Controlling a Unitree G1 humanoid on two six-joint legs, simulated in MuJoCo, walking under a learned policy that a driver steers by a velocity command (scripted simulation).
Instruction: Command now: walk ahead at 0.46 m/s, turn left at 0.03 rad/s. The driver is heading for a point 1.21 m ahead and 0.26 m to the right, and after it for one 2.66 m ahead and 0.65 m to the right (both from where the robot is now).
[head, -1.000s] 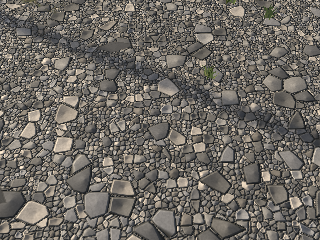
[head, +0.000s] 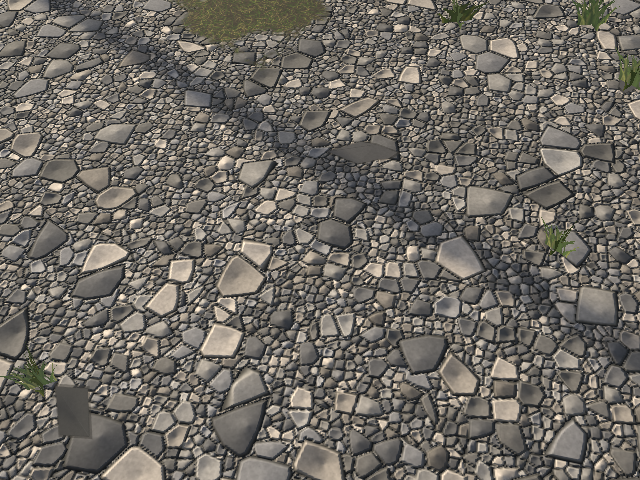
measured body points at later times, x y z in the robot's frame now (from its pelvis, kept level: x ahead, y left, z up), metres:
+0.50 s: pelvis +0.28 +0.02 -0.01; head +0.32 +0.03 +0.44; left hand +0.26 +0.31 -0.14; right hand +0.51 -0.21 -0.08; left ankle +0.40 +0.12 -0.73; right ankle +0.07 -0.10 -0.70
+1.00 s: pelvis +0.45 +0.00 +0.01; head +0.46 -0.02 +0.46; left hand +0.58 +0.28 -0.09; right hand +0.55 -0.27 -0.12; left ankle +0.41 +0.12 -0.71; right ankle +0.46 -0.10 -0.73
